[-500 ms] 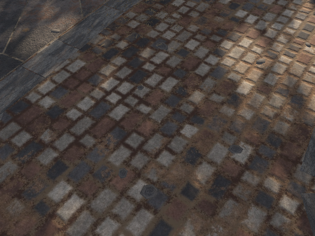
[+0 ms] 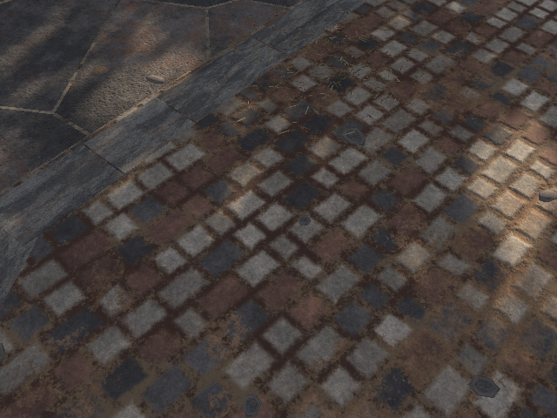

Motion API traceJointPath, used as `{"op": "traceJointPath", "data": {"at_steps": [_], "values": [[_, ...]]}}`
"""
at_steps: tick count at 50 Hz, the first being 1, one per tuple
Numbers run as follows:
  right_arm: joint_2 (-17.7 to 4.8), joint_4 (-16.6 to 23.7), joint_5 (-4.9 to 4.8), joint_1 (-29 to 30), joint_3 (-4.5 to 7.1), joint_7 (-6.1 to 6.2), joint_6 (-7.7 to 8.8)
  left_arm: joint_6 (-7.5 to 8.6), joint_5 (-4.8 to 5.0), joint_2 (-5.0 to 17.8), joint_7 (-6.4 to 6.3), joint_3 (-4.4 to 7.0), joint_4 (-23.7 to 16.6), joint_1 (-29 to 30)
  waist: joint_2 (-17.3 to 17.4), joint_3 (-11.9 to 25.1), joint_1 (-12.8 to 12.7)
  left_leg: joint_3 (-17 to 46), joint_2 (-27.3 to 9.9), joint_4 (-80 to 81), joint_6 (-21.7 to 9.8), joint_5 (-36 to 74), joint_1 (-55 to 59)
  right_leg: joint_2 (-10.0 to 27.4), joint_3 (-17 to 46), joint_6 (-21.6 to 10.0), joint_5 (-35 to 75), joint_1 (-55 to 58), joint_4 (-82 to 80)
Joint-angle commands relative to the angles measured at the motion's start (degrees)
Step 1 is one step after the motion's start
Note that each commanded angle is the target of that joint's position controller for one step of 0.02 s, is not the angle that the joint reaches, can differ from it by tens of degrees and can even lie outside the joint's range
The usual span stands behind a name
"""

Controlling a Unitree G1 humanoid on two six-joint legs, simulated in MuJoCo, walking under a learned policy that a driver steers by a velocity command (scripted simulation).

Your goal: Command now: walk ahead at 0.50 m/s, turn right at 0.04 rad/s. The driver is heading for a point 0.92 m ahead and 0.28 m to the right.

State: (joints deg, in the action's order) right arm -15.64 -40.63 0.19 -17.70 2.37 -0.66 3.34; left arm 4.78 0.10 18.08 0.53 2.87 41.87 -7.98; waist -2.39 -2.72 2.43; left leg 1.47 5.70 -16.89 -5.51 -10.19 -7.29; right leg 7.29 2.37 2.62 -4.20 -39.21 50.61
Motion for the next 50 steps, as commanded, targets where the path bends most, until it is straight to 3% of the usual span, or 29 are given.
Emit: {"op": "traceJointPath", "data": {"at_steps": [1, 5, 9, 11, 12, 13, 14, 15, 16, 17, 18, 19, 20, 23, 27, 29, 31, 33, 35, 36, 37, 38, 39, 40, 41, 44, 47, 50], "values": [[-9.38, 2.36, 0.10, 1.08, 2.35, 0.65, 1.33, 0.52, 0.60, 2.50, 0.63, 0.18, -2.95, 2.51, 5.43, 1.14, 0.66, 3.71, -13.75, 8.15, -6.51, 14.06, -1.07, -0.51, -1.06, -0.36, 12.03, 3.39, -9.23], [-10.30, -0.68, 0.04, -1.79, 2.63, 0.52, 1.33, 0.76, 1.39, 2.29, 1.90, -0.14, -4.80, 7.54, 4.74, -2.04, 2.97, 1.67, -16.86, 9.05, -5.97, 11.96, 4.96, -2.34, -1.10, -2.33, 13.78, 1.57, -16.48], [-10.80, -2.47, -0.36, -2.68, 3.08, 0.96, 0.04, 0.94, 1.12, 2.30, 3.52, -0.14, -6.75, 9.12, 4.76, -2.05, 2.64, -0.36, -19.75, 3.62, -4.61, 24.39, 14.60, -4.65, -2.19, -5.37, 4.49, -1.41, -19.57], [-12.10, -2.00, -0.28, -1.30, 3.42, 1.65, -0.68, 0.65, 0.73, 4.04, 3.63, 0.76, -6.43, 4.73, 7.08, 2.31, -0.23, -2.33, -19.18, -4.33, -2.99, 45.66, 16.27, -8.21, -5.67, -7.46, -1.43, 5.92, -18.99], [-12.48, -1.60, -0.18, -0.50, 3.42, 2.10, -1.27, 0.43, 0.60, 6.17, 3.37, 1.96, -5.26, -1.19, 7.49, 6.40, -3.63, -3.94, -17.91, -13.04, -1.84, 54.39, 15.44, -10.61, -7.35, -8.87, -2.55, 13.85, -19.28], [-12.07, -0.99, -0.15, 0.18, 3.08, 2.66, -1.51, 0.23, 0.71, 9.04, 2.74, 3.42, -3.78, -9.35, 6.06, 11.17, -8.20, -5.94, -16.08, -25.45, 0.32, 51.92, 8.11, -10.21, -4.81, -11.25, 1.26, 27.73, -20.95], [-8.11, 1.56, 0.97, -4.11, 1.59, 2.61, -0.43, -0.17, 0.31, 15.30, 1.91, 5.12, -3.43, -16.79, -4.17, 19.66, -8.30, -7.26, -10.11, -47.51, 4.12, 28.03, -13.04, 3.80, 17.94, -19.78, 1.82, 50.92, -19.88], [-4.86, 1.51, 1.33, -5.31, 0.20, 1.58, 1.29, -0.07, 1.50, 13.11, 1.91, 4.47, -3.38, -16.98, -11.36, 25.69, -6.85, 0.51, 0.55, -62.08, 6.76, -20.78, -29.67, 12.27, 43.77, -27.57, -4.49, 63.04, -28.88], [-9.59, 2.58, -0.80, -0.85, 1.18, 0.32, 3.10, -0.29, 1.50, 9.43, 1.66, 3.37, -3.34, -16.40, -5.96, 21.59, -9.24, 6.85, -3.77, -64.49, 5.50, -19.20, -36.37, 10.57, 39.46, -24.31, -11.44, 61.67, -31.36], [-9.80, 4.27, -2.15, 3.93, 1.00, -0.20, 4.13, -0.45, 1.12, 8.16, 1.33, 3.05, -4.00, -13.79, -2.23, 14.56, -8.88, 5.92, -6.57, -61.51, 4.65, -15.15, -37.85, 8.54, 31.76, -21.92, -11.22, 54.27, -32.23], [-9.22, 4.91, -1.27, 6.13, 0.90, -0.13, 4.62, -0.59, 0.87, 7.44, 1.24, 2.73, -4.51, -10.38, 2.84, 8.28, -6.50, 4.83, -8.59, -55.10, 4.57, -12.23, -36.69, 6.29, 26.53, -20.42, -6.06, 44.74, -33.69], [-9.77, 4.81, 0.11, 6.43, 1.44, 0.23, 4.34, -0.55, 0.50, 5.92, 1.04, 2.19, -5.24, -7.85, 3.25, 5.75, -4.59, 4.52, -10.27, -50.16, 5.07, -10.16, -33.30, 4.37, 22.70, -19.63, -0.31, 38.44, -34.98], [-9.39, 4.93, 0.52, 5.40, 1.51, 0.24, 3.81, -0.70, 0.05, 5.87, 0.82, 2.03, -6.08, -6.39, 1.50, 4.57, -2.95, 4.23, -10.58, -48.28, 5.89, -9.31, -30.28, 3.12, 21.37, -19.95, 3.33, 33.87, -36.33], [-7.25, 4.74, 0.89, 3.86, 0.91, 0.68, 2.34, -0.65, 0.36, 7.24, 0.02, 2.50, -5.96, -5.45, -0.14, 3.45, -1.32, 2.02, -10.61, -39.81, 9.02, -6.96, -27.07, 1.04, 16.13, -20.46, 10.14, 25.92, -38.06], [-4.69, 6.55, 0.78, 12.66, -0.20, 0.62, 2.49, -1.34, 1.13, 8.98, -1.05, 3.19, -4.56, -7.92, -1.33, 2.52, -4.83, 0.67, -7.44, -21.59, 10.58, 10.80, -20.93, -3.67, 11.07, -16.24, 5.33, 20.58, -37.04], [-5.21, 7.25, -0.03, 15.84, 0.00, 0.26, 2.90, -1.86, 1.35, 9.16, -1.27, 3.30, -3.51, -10.56, -1.81, 3.06, -6.36, 1.17, -5.81, -16.66, 10.55, 15.01, -18.63, -3.12, 13.19, -15.16, 1.80, 21.96, -35.77], [-6.59, 7.65, -0.52, 16.85, 0.60, -0.05, 3.28, -2.28, 1.68, 8.69, -1.41, 3.26, -2.93, -11.83, -2.52, 3.37, -6.31, 3.02, -5.63, -13.12, 9.70, 13.75, -18.01, -1.80, 16.84, -14.21, -1.49, 25.64, -32.78], [-8.12, 7.45, -0.73, 15.59, 1.45, -0.23, 3.69, -2.55, 1.47, 8.41, -1.51, 3.32, -2.93, -11.58, -3.79, 3.58, -4.96, 4.02, -5.89, -11.64, 8.02, 9.54, -16.41, -0.21, 20.56, -13.08, -2.69, 28.84, -29.19], [-9.61, 5.85, -0.57, 9.04, 2.63, 0.08, 4.13, -2.74, 1.10, 6.67, -1.35, 2.85, -3.39, -10.56, -4.25, 5.66, -1.07, 2.80, -6.33, -8.65, 5.16, 7.13, -6.88, -2.13, 20.69, -10.89, -1.22, 28.06, -22.85], [-11.96, 5.37, 0.45, 2.31, 3.49, 0.54, 4.39, -2.50, 0.59, 3.38, -1.03, 1.66, -4.13, -10.63, -0.77, 11.81, 2.17, 8.52, -13.06, -9.32, 1.83, 4.26, 5.10, -5.24, 17.26, -8.91, -4.16, 23.92, -10.69], [-16.99, 3.96, 1.52, -4.14, 4.88, 0.77, 3.68, -1.96, 1.52, -0.59, -0.99, 0.35, -5.69, -17.26, 14.44, 20.52, 1.13, 31.00, -26.27, -6.16, -6.92, -7.67, 25.13, -13.44, 8.40, -4.73, -21.04, 6.13, 8.75], [-14.34, 3.12, 0.13, -5.69, 4.54, 0.26, 3.13, -1.72, 2.07, 3.07, -1.05, 0.62, -5.84, -17.93, 19.70, 20.09, 1.34, 45.26, -30.45, -1.14, -9.03, -21.48, 26.21, -10.57, 7.46, -3.68, -29.72, -3.79, 19.39], [-10.41, 3.82, -0.19, -2.97, 3.48, 0.41, 2.88, -1.98, 2.12, 7.46, -1.08, 1.87, -5.53, -13.66, 12.80, 12.44, 2.55, 38.41, -28.11, 0.18, -6.69, -24.42, 19.95, -7.90, 7.95, -3.26, -24.74, -6.56, 23.48], [-8.91, 4.10, 0.13, -0.41, 2.96, 0.59, 2.47, -2.34, 1.54, 7.87, -1.15, 2.12, -6.22, -9.80, 8.66, 7.83, 2.31, 29.99, -25.72, 0.27, -4.82, -17.82, 13.73, -6.06, 5.75, -2.90, -20.58, -5.95, 23.78], [-7.59, 3.72, 0.36, 1.66, 2.50, 0.63, 2.26, -2.39, 1.00, 7.26, -1.02, 2.22, -6.97, -7.57, 7.33, 4.21, 1.49, 23.63, -23.28, 1.46, -4.37, -10.49, 8.16, -4.56, 5.30, -2.68, -17.52, -5.02, 21.35], [-6.00, 2.57, 0.41, 3.61, 2.12, 0.82, 2.66, -3.25, 1.62, 4.19, -0.35, 2.09, -7.36, -7.88, 9.98, 1.97, -0.80, 12.59, -19.96, 5.39, -4.05, -0.78, 1.08, -1.84, 3.63, -2.33, -13.79, -0.31, 16.92], [-7.87, 0.70, 0.19, 2.68, 2.87, 0.71, 3.14, -3.72, 1.03, 2.06, -0.24, 1.44, -8.77, -4.90, 7.52, 0.93, -0.71, 7.47, -20.91, 7.79, -5.90, 5.75, 0.70, -1.13, 3.37, -1.49, -10.28, -1.99, 10.72], [-9.01, -1.06, 0.01, 2.12, 3.11, 0.42, 2.93, -3.08, 0.81, 0.61, 0.33, 0.69, -8.97, -2.10, 6.04, 1.00, -0.25, 2.18, -19.97, 8.49, -5.98, 10.66, 1.93, -1.72, 2.75, -1.71, -2.73, -0.46, 0.44]]}}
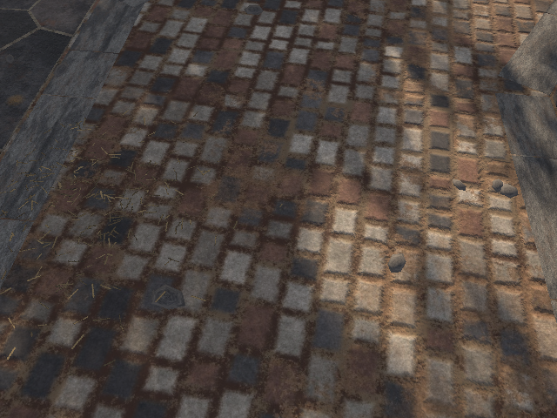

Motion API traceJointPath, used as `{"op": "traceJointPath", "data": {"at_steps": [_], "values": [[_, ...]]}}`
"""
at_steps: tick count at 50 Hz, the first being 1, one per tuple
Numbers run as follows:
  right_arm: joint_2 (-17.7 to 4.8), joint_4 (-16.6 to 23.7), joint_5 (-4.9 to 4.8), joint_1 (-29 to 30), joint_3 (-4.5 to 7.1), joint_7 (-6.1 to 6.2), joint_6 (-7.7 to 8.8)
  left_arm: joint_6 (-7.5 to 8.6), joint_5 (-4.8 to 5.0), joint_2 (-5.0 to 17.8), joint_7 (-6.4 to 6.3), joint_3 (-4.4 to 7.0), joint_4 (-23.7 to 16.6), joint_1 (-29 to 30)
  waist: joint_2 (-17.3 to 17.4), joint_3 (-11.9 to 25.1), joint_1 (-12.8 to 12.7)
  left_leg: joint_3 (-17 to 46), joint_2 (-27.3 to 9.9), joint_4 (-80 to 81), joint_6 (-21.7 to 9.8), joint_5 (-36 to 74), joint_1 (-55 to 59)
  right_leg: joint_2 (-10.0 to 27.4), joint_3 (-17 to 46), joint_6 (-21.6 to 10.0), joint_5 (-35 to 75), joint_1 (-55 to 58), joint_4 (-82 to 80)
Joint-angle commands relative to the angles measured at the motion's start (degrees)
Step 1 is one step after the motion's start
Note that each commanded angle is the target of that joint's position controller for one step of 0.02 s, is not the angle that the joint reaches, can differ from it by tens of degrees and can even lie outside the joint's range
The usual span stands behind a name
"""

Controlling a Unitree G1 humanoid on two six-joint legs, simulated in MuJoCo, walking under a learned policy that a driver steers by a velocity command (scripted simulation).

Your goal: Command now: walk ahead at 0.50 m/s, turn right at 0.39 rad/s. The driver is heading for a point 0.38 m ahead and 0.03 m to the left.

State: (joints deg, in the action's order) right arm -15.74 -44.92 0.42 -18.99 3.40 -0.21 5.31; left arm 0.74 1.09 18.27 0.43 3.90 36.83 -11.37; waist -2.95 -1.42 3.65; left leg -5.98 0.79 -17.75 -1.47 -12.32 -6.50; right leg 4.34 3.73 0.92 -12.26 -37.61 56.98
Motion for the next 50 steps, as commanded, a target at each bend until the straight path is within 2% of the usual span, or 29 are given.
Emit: {"op": "traceJointPath", "data": {"at_steps": [1, 3, 5, 7, 8, 9, 10, 11, 12, 13, 14, 15, 16, 17, 20, 23, 25, 27, 29, 31, 32, 33, 34, 35, 36, 38, 39, 44, 50], "values": [[-9.27, 2.74, -0.47, 3.33, 2.10, -0.08, 0.78, 1.32, -0.19, 0.11, 0.77, -0.58, -4.15, 3.07, 6.44, -0.82, -0.99, 7.77, -14.47, 9.50, -9.63, 13.72, 1.05, 0.87, 0.41, -0.27, 7.97, -0.84, -9.88], [-10.21, 1.47, -1.15, 1.92, 2.24, -0.06, 0.35, 1.96, -0.18, -0.29, 1.46, -0.96, -4.96, 7.13, 6.15, -1.84, 0.27, 5.39, -14.09, 9.55, -8.95, 13.95, 1.28, 0.00, -1.97, -0.78, 11.26, 1.75, -16.36], [-11.21, -0.17, -1.80, -0.46, 2.47, -0.12, -0.15, 2.26, 0.06, -0.12, 2.00, -1.07, -6.08, 10.36, 6.37, -2.73, 1.05, 5.28, -15.34, 9.22, -8.67, 14.48, 3.63, -0.52, -3.08, -1.65, 10.84, 2.79, -20.29], [-12.05, -1.60, -2.33, -1.69, 2.70, -0.13, -0.85, 2.40, 0.05, 0.87, 2.32, -0.79, -6.95, 11.84, 7.07, -3.10, 0.53, 5.45, -16.98, 7.44, -8.03, 18.62, 7.31, -1.23, -3.78, -3.21, 7.21, 3.48, -23.21], [-12.59, -2.06, -2.54, -1.67, 2.82, -0.04, -1.22, 2.45, -0.10, 1.62, 2.40, -0.47, -7.01, 11.27, 7.64, -2.48, -0.46, 5.04, -17.33, 5.31, -7.52, 24.09, 8.76, -2.10, -4.58, -4.21, 5.07, 5.54, -24.59], [-13.18, -2.37, -2.70, -1.21, 2.89, 0.12, -1.55, 2.48, -0.39, 2.83, 2.33, 0.21, -6.37, 8.34, 8.26, -0.29, -2.79, 3.82, -16.84, 0.95, -6.64, 33.47, 9.30, -3.72, -5.95, -5.39, 4.26, 11.00, -26.30], [-12.69, -2.83, -2.91, -1.07, 2.51, 0.23, -1.88, 2.50, -0.69, 4.69, 2.01, 1.42, -4.18, 1.20, 7.70, 4.04, -7.05, 2.05, -14.84, -7.75, -5.30, 40.79, 6.81, -5.42, -7.34, -7.03, 6.77, 22.58, -29.22], [-10.76, -2.70, -2.28, -1.48, 1.53, 0.37, -1.72, 2.27, -0.88, 7.87, 1.24, 2.96, -1.66, -7.79, 6.67, 9.87, -11.23, 0.81, -12.18, -19.69, -3.24, 35.44, -1.73, -2.93, -4.31, -8.76, 8.53, 38.11, -27.78], [-4.54, -0.05, -0.72, -4.85, -0.75, -0.11, -0.88, 2.01, -2.17, 14.32, 0.29, 4.19, -0.90, -14.85, -5.82, 19.32, -11.20, -0.15, -4.42, -43.16, 0.87, 7.26, -24.42, 14.00, 20.44, -16.61, 3.59, 60.85, -28.33], [-5.18, -0.86, -1.12, -4.92, -0.82, -0.20, 0.26, 2.05, -1.77, 12.49, 0.20, 3.39, -1.10, -14.73, -9.16, 25.28, -10.79, 9.79, 0.65, -54.03, 1.75, -21.90, -30.78, 20.35, 37.28, -20.69, 7.49, 60.91, -36.43], [-10.18, 0.00, -2.77, -0.85, 0.82, -0.36, 0.55, 2.38, -1.76, 9.15, 0.44, 2.08, -0.91, -10.96, -5.44, 16.88, -10.52, 12.46, -2.14, -57.54, 1.71, -20.36, -34.44, 18.11, 27.63, -18.42, 15.30, 53.83, -36.32], [-9.74, 0.64, -2.80, 1.69, 0.71, -0.22, 0.53, 2.66, -1.55, 7.11, 0.60, 1.40, -0.67, -7.36, -4.46, 10.90, -8.32, 10.43, -4.55, -55.55, 1.73, -17.06, -34.12, 15.21, 17.69, -16.80, 26.18, 46.33, -35.84], [-8.82, 0.22, -1.62, 2.36, 0.71, 0.18, 0.17, 2.92, -1.32, 4.88, 0.96, 0.80, -0.34, -3.74, -1.70, 7.62, -5.99, 9.25, -6.38, -51.73, 2.25, -14.03, -32.50, 12.02, 11.78, -15.31, 32.35, 40.00, -36.52], [-8.46, -0.37, -1.05, 1.46, 0.96, 0.45, -0.67, 3.17, -1.25, 3.37, 1.17, 0.46, -0.40, -1.12, -2.35, 6.06, -3.89, 9.02, -7.60, -48.92, 2.70, -11.82, -28.85, 10.12, 7.95, -14.34, 34.90, 34.64, -38.20], [-4.81, -1.80, -0.75, -1.51, 0.27, 0.77, -2.98, 4.20, -1.83, 3.48, 1.04, 0.61, 1.22, 1.80, -1.77, 5.80, -0.61, 8.11, -6.87, -43.45, 4.58, -6.41, -20.96, 8.90, 2.38, -15.30, 41.69, 26.16, -42.04], [-2.92, -0.66, 0.04, 2.92, -0.63, 0.84, -3.19, 3.95, -1.89, 4.09, 0.03, 0.69, 3.19, 3.19, -2.51, 4.92, -0.94, 7.49, -6.58, -29.98, 4.75, 2.12, -18.32, 6.51, -3.00, -13.97, 41.61, 24.22, -42.49], [-3.24, -0.13, -0.06, 6.36, -0.79, 0.45, -3.05, 3.39, -1.91, 4.82, -0.40, 0.80, 4.89, 1.33, -2.51, 5.68, -2.79, 7.03, -5.52, -23.40, 4.45, 8.30, -16.42, 6.28, -3.55, -13.35, 39.47, 25.83, -42.32], [-4.24, 0.32, -0.19, 8.39, -0.57, 0.19, -3.15, 2.88, -1.67, 5.30, -0.45, 0.79, 6.72, -0.02, -2.16, 5.79, -3.59, 7.55, -4.87, -19.63, 3.91, 9.84, -14.98, 7.38, -2.40, -13.13, 36.10, 27.43, -41.49], [-5.26, 0.71, 0.10, 9.47, -0.23, 0.04, -3.21, 2.39, -1.22, 5.42, -0.42, 0.73, 8.13, 0.27, -2.00, 5.14, -3.33, 7.80, -4.37, -16.39, 2.58, 8.34, -13.59, 8.23, -1.00, -12.51, 31.75, 28.05, -39.18], [-6.10, -0.26, 0.76, 7.51, 0.34, 0.02, -3.10, 2.00, -0.43, 3.95, -0.58, 0.16, 9.17, 0.96, -0.59, 5.24, -1.48, 7.03, -3.31, -8.36, 0.46, 14.36, -7.16, 5.74, -0.88, -9.56, 22.24, 26.88, -34.43], [-8.84, -0.15, 1.02, 7.46, 0.96, 0.46, -3.02, 2.17, -1.32, 2.12, -0.62, -0.43, 10.14, -2.23, 3.53, 6.00, -2.55, 10.94, -7.12, -6.12, -0.91, 31.69, -2.22, 2.33, -2.22, -6.30, 14.72, 25.58, -31.04], [-11.69, 0.75, 1.24, 9.68, 1.30, 0.97, -3.28, 2.56, -2.73, 0.69, -0.56, -0.81, 11.33, -9.17, 10.37, 8.52, -7.36, 16.35, -12.99, -8.98, -5.21, 42.53, 4.15, -2.13, -4.16, -3.07, 0.05, 21.43, -28.06], [-6.99, 0.33, 1.03, 10.44, 0.27, 0.98, -3.94, 1.99, -2.66, -0.40, -1.16, -1.30, 12.45, -10.14, 13.47, 10.49, -6.63, 19.19, -14.87, -8.45, -9.80, 37.42, 3.79, -3.19, -4.50, -0.75, -8.39, 21.46, -26.93], [-4.49, 0.18, 0.48, 11.82, -0.36, 0.60, -4.36, 1.03, -2.11, 0.89, -1.63, -1.16, 12.21, -7.97, 12.27, 9.50, -6.06, 20.00, -13.87, -7.22, -10.07, 28.27, 1.87, -2.85, -3.89, -0.16, -8.39, 21.53, -28.11], [-4.10, -0.04, 0.19, 13.31, -0.43, 0.22, -4.68, -0.03, -1.63, 1.70, -2.02, -0.96, 12.32, -6.40, 11.29, 8.46, -5.95, 19.21, -12.01, -6.49, -8.50, 19.88, -0.41, -2.59, -3.73, -0.30, -6.27, 22.43, -29.74], [-4.83, -0.04, 0.07, 15.15, -0.33, -0.37, -4.49, -1.71, -1.64, 3.33, -2.46, -0.47, 13.18, -4.84, 8.99, 5.31, -5.41, 15.90, -8.81, -6.57, -5.44, 15.44, -4.57, -2.43, -3.61, -0.86, -3.39, 24.43, -32.03], [-5.30, -0.56, 0.02, 15.13, -0.20, -0.49, -4.18, -2.06, -1.73, 3.39, -2.55, -0.44, 13.62, -4.77, 8.40, 5.42, -5.33, 14.81, -8.02, -7.09, -4.57, 16.97, -4.83, -2.18, -3.42, -1.05, -1.66, 25.77, -32.62], [-4.73, -3.59, -0.27, 14.61, -0.07, 0.09, -3.65, -1.87, -1.39, 2.52, -2.69, -0.42, 16.69, -4.50, 4.85, 7.55, -4.42, 11.96, -6.32, -10.51, -4.59, 27.28, -0.55, -1.41, -3.54, -0.78, 5.66, 27.90, -33.01], [-4.19, -5.99, -0.44, 16.69, 0.12, 0.66, -4.73, -2.24, -1.44, 1.33, -2.87, -0.56, 19.94, -4.68, 3.33, 4.57, -4.58, 10.98, -5.21, -9.68, -4.53, 20.56, -1.93, -1.60, -4.28, -0.76, 2.96, 27.18, -33.90]]}}
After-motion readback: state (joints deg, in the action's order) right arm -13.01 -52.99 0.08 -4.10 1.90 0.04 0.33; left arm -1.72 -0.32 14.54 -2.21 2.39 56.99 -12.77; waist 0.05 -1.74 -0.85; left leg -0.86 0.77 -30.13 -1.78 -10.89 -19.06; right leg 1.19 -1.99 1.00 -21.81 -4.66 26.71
